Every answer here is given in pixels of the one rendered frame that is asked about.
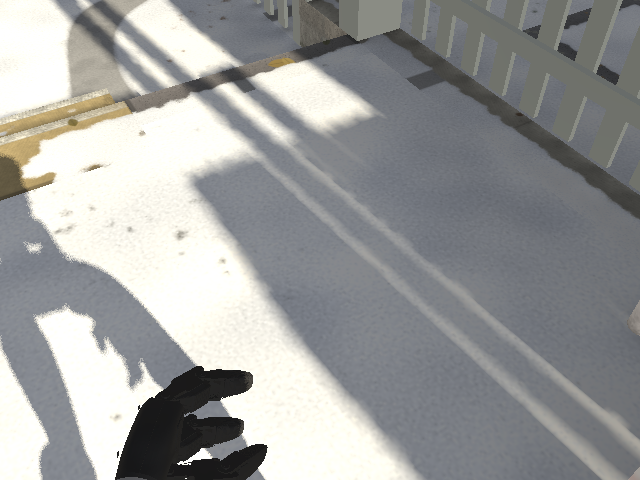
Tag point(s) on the left robot hand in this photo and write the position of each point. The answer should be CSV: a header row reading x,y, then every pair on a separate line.
x,y
161,436

